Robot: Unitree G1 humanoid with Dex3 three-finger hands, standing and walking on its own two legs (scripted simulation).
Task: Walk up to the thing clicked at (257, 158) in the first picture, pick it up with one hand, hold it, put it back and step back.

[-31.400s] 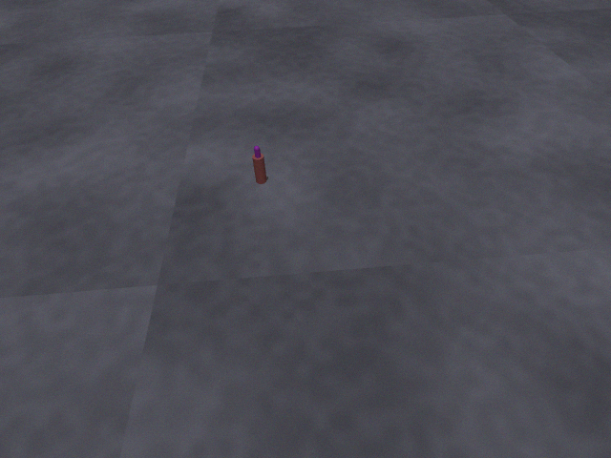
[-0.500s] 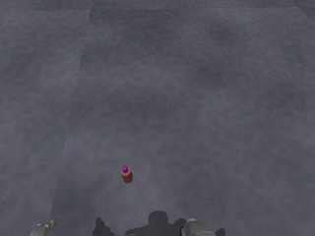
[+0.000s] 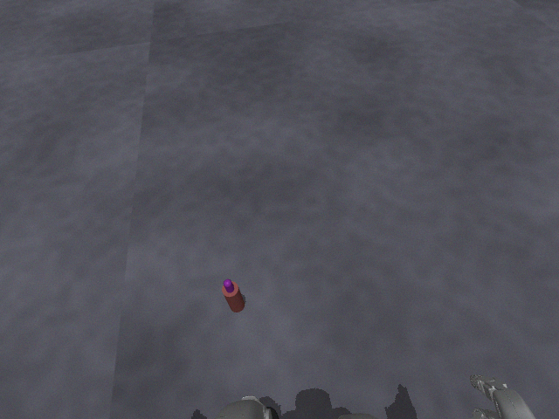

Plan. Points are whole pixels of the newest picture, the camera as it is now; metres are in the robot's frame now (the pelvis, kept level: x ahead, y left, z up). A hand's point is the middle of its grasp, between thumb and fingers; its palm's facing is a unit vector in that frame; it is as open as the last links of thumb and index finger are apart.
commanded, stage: step back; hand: left
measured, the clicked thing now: (232, 294) +0.55 +0.20 -0.65
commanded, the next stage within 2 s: none
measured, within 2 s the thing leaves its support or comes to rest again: neither
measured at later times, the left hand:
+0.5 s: hand out of the picture -0.04 +0.27 -0.14, palm faces +0.07 -0.94 -0.33, open 7.4 cm
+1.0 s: hand out of the picture -0.24 +0.22 -0.12, palm faces +0.02 -0.91 -0.42, open 7.4 cm
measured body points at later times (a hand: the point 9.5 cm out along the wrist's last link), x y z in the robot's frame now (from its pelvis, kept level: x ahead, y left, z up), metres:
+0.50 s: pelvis -0.15 +0.01 +0.01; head -0.10 +0.04 +0.46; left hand -0.04 +0.32 -0.12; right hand -0.04 -0.30 -0.09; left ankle -0.13 +0.12 -0.72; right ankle -0.13 -0.14 -0.63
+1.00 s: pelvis -0.32 -0.05 +0.01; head -0.27 -0.07 +0.45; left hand -0.24 +0.27 -0.09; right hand -0.22 -0.37 -0.12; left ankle -0.34 +0.09 -0.65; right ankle -0.28 -0.17 -0.72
